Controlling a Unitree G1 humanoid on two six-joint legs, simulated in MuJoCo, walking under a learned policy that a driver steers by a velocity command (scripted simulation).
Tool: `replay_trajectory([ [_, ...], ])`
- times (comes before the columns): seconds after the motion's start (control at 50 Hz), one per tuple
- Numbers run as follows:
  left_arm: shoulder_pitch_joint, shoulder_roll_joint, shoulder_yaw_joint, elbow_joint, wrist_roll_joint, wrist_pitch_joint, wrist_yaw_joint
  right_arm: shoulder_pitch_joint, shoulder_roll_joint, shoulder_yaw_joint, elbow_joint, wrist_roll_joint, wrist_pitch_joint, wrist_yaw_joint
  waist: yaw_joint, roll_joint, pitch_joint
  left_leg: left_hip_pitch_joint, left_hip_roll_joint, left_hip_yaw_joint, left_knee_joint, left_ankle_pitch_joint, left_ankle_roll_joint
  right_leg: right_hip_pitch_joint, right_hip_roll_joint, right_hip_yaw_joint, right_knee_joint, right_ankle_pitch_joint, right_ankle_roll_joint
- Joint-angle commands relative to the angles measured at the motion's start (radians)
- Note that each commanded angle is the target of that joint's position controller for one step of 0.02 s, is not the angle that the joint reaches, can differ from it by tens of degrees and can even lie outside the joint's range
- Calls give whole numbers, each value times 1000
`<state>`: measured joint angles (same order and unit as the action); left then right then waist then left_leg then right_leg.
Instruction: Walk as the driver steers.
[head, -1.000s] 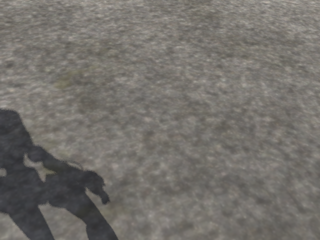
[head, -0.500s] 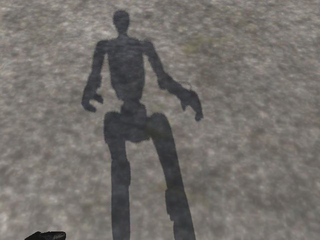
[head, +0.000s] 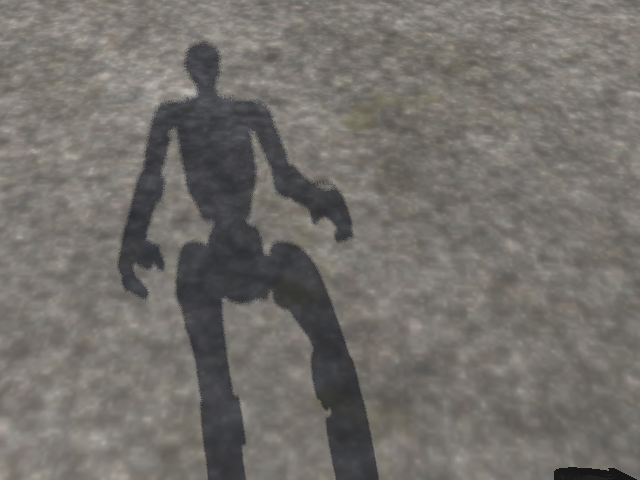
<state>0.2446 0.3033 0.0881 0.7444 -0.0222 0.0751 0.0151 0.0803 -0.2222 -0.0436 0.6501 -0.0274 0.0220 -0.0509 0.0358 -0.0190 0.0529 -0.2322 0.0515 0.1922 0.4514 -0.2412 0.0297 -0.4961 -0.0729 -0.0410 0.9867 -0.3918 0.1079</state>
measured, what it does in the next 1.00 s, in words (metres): walks ahead: right foot, then left foot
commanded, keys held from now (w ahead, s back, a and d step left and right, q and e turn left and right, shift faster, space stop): e+shift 0.20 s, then shift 0.12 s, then q+shift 0.02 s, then w+q+shift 0.54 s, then w+shift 0.08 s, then w+e+shift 0.04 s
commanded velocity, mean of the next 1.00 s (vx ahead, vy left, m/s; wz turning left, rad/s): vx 0.44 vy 0.00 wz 0.07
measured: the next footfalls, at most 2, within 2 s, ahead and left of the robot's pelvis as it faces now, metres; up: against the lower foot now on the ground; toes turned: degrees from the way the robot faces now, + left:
right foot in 0.16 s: +0.03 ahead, -0.14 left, +0.00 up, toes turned -15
left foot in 0.88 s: +0.42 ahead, +0.09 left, +0.00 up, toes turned +8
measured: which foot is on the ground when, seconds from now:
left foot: down 0.00-0.16, up 0.18-0.86, down 0.88-1.00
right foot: up 0.00-0.14, down 0.16-0.86, up 0.88-1.00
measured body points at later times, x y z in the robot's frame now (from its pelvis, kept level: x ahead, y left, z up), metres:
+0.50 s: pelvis +0.04 -0.06 +0.01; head +0.04 -0.09 +0.46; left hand +0.26 +0.15 -0.07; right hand +0.08 -0.37 -0.11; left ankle +0.12 +0.09 -0.67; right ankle -0.01 -0.13 -0.74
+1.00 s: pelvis +0.35 +0.04 -0.03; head +0.38 +0.05 +0.42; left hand +0.39 +0.31 -0.15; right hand +0.50 -0.24 -0.13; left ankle +0.38 +0.08 -0.74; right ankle +0.20 -0.15 -0.61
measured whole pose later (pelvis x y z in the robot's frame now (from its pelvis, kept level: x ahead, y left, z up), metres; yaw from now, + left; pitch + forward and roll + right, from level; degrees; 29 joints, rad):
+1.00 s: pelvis +0.35 +0.04 -0.03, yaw +8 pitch +1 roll +0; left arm 0.30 0.27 0.03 0.80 0.04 -0.08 -0.02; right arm 0.25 -0.32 -0.07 0.76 -0.03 -0.01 0.03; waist 0.02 -0.02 0.04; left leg -0.41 -0.11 0.07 0.69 -0.30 0.12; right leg -0.31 -0.12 0.02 1.33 -0.31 -0.01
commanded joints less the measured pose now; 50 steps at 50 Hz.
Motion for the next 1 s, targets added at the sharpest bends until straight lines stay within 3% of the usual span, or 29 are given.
replay_trajectory([
  [0.02,-73,54,6,-132,3,-12,-23,-6,-195,-70,-48,9,-10,4,-52,146,-122,140,313,-142,-128,360,202,1,-28,-17,-107,-7,-28],
  [0.1,-49,71,22,-164,-3,11,-44,-23,-222,-88,-35,41,-18,27,-24,154,-126,144,338,-88,-49,381,142,99,-9,-63,-271,18,-92],
  [0.14,24,90,41,-149,-1,12,-34,12,-198,-89,-2,56,-15,37,14,90,-138,65,277,-6,112,273,45,269,43,-65,-463,196,-153],
  [0.16,94,195,78,-141,0,4,-13,39,-163,-83,2,37,-15,44,29,-111,-140,-126,172,66,363,64,-41,445,-47,133,-560,570,-228],
  [0.18,95,328,100,-172,22,-14,-5,-57,-111,-58,-89,-4,-21,37,16,-370,-134,-492,-14,8,661,-450,-136,568,-280,577,-590,843,-439],
  [0.2,107,285,88,-181,47,-50,-21,-125,-155,-69,-98,1,-24,28,74,-202,-241,-531,-35,-207,817,-485,-129,561,-322,612,-630,744,-518],
  [0.22,64,251,71,-175,41,-71,-22,-126,-173,-73,-95,27,-25,26,45,-140,-203,-555,-20,-241,842,-396,-103,538,-287,509,-640,665,-474],
  [0.24,3,216,60,-178,20,-78,-12,-96,-176,-76,-70,31,-26,18,8,-82,-165,-559,2,-253,808,-291,-88,507,-233,422,-629,607,-410],
  [0.26,-62,165,42,-188,1,-72,-1,-71,-196,-82,-53,21,-24,10,-17,-62,-147,-548,18,-258,764,-212,-86,474,-202,367,-617,610,-364],
  [0.28,-100,138,27,-198,1,-65,9,-38,-199,-85,-36,15,-21,10,-39,-77,-157,-482,10,-248,763,-158,-91,426,-172,319,-616,661,-347],
  [0.34,-106,122,8,-194,25,-67,18,30,-171,-74,2,26,-15,19,-50,-63,-194,-392,-10,-227,727,-65,-111,417,-145,243,-623,719,-341],
  [0.38,-18,102,0,-147,10,-79,14,57,-155,-58,23,38,-21,42,-11,-86,-206,-408,16,-196,596,11,-105,470,-129,243,-728,157,-327],
  [0.42,1,143,5,-128,26,-98,8,-9,-181,-60,-2,58,-29,54,24,-157,-101,-497,30,-208,523,61,-88,462,-177,332,-825,-156,-324],
  [0.46,15,153,8,-108,41,-121,8,-24,-197,-64,-8,62,-45,58,35,-137,-37,-585,32,-249,487,85,-70,502,-218,349,-867,-196,-319],
  [0.54,36,131,7,-70,32,-159,7,37,-181,-70,6,66,-69,56,23,-100,2,-744,19,-339,540,125,-64,608,-258,270,-896,-144,-294],
  [0.56,32,121,5,-65,32,-165,5,53,-175,-70,8,65,-71,57,16,-94,8,-763,24,-340,562,140,-68,611,-258,237,-900,-114,-287],
  [0.58,91,123,-2,-47,71,-154,-10,65,-167,-68,38,-51,-31,98,21,-28,8,-695,-21,-273,598,105,-75,550,-219,156,-926,-126,-259],
  [0.66,82,115,1,-26,71,-170,-14,27,-155,-62,11,-12,-10,151,3,-80,75,-705,31,-242,588,174,-50,497,-224,25,-942,-63,-228],
  [0.78,142,125,10,43,75,-177,-1,-100,-128,-26,-51,-7,-12,166,28,-62,131,-651,66,-106,381,78,76,627,-246,-152,-940,165,-218],
  [0.8,131,132,9,50,75,-173,-1,-87,-122,-21,-55,-4,-10,160,9,-65,117,-577,38,-65,335,31,109,634,-233,-201,-885,394,-206],
  [0.84,134,181,14,62,71,-157,0,46,-149,-31,-30,10,-11,134,-70,-95,-13,-314,-95,31,337,-99,171,647,-229,-251,-619,1124,-199],
  [0.86,120,215,21,57,67,-142,-1,225,-186,-50,14,16,-21,122,-162,-101,-119,-89,-163,40,332,-150,195,583,-230,-256,-358,1318,-201],
  [0.88,90,218,14,38,63,-140,-4,471,-249,-82,91,5,-31,108,-281,-32,-248,280,-184,-53,229,-125,221,367,-196,-254,-10,1155,-168],
  [0.9,134,43,-33,-20,59,-152,-27,434,-386,-114,106,-6,-26,90,-169,281,-257,535,88,-576,37,-490,296,-89,-26,-219,340,163,-106],
  [0.92,63,62,-39,-67,63,-177,-36,441,-409,-115,69,10,-31,88,-175,229,-383,606,216,-1042,-172,-603,339,-239,85,26,521,-84,-103],
  [0.94,-74,107,-32,-96,58,-186,-34,430,-380,-109,99,4,-30,81,-194,103,-245,552,204,-941,-205,-430,280,-341,31,96,534,39,-122],
  [0.96,-42,93,-41,-87,44,-194,-30,418,-350,-101,114,-3,-36,67,-145,61,-146,427,205,-825,-183,-257,265,-333,-15,74,495,99,-133],
  [0.98,-14,85,-47,-57,51,-188,-28,352,-293,-84,104,-10,-49,60,-97,-16,-101,297,169,-692,-169,-181,222,-272,-65,75,418,137,-141],
  [1.0,47,69,-53,-32,62,-171,-34,285,-242,-64,92,-4,-61,59,-43,-2,-75,175,124,-588,-186,-140,195,-192,-88,83,367,163,-143],
])
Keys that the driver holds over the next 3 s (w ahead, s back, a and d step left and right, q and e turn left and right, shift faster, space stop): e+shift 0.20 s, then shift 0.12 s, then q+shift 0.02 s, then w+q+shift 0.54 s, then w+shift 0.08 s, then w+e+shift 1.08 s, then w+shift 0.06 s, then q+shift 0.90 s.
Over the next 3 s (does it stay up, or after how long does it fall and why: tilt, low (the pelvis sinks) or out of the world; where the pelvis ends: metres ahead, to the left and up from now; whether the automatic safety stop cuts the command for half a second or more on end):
stays up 1.72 -0.21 0.00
